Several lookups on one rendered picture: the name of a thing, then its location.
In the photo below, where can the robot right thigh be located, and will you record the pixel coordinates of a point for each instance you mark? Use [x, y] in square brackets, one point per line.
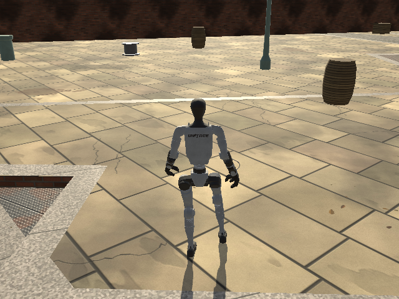
[214, 181]

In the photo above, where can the robot right shin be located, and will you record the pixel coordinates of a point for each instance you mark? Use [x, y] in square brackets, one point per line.
[219, 210]

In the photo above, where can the right robot upper arm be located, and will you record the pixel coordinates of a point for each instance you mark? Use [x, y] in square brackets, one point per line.
[218, 131]

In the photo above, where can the left robot upper arm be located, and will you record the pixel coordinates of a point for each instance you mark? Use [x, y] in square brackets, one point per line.
[175, 143]

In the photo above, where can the robot right forearm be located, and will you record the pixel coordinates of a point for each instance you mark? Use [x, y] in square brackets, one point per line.
[230, 165]

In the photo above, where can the robot right hand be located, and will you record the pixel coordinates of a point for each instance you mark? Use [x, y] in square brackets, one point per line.
[234, 178]

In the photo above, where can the robot left hand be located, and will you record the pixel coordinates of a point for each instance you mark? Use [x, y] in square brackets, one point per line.
[169, 172]

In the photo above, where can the robot left forearm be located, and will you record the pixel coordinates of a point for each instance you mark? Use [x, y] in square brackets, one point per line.
[170, 161]

